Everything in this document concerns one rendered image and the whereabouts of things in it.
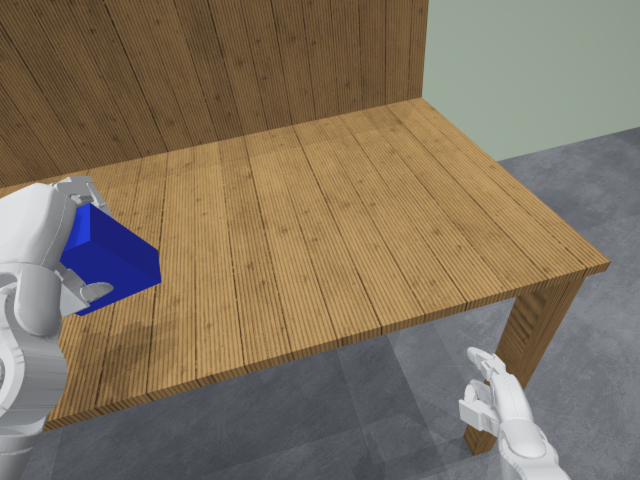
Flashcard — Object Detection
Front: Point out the right robot hand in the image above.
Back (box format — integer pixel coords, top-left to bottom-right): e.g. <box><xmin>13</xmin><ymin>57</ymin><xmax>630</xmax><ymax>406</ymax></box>
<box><xmin>459</xmin><ymin>347</ymin><xmax>534</xmax><ymax>437</ymax></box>

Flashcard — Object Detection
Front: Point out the table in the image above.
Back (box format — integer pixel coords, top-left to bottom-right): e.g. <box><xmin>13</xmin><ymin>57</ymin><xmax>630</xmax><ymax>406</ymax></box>
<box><xmin>0</xmin><ymin>0</ymin><xmax>611</xmax><ymax>456</ymax></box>

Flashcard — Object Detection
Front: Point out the left robot hand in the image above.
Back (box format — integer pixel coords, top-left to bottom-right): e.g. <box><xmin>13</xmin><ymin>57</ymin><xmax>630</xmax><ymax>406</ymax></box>
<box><xmin>0</xmin><ymin>176</ymin><xmax>114</xmax><ymax>317</ymax></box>

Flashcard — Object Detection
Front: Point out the left robot forearm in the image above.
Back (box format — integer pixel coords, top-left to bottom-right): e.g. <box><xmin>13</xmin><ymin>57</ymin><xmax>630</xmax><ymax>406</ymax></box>
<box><xmin>0</xmin><ymin>263</ymin><xmax>67</xmax><ymax>480</ymax></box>

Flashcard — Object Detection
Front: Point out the right robot forearm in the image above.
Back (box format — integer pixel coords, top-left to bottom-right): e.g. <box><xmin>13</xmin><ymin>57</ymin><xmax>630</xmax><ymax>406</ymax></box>
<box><xmin>497</xmin><ymin>419</ymin><xmax>571</xmax><ymax>480</ymax></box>

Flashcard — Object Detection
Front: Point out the sponge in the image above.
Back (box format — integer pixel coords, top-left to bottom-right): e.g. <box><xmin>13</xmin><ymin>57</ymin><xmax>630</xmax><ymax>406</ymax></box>
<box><xmin>60</xmin><ymin>203</ymin><xmax>161</xmax><ymax>316</ymax></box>

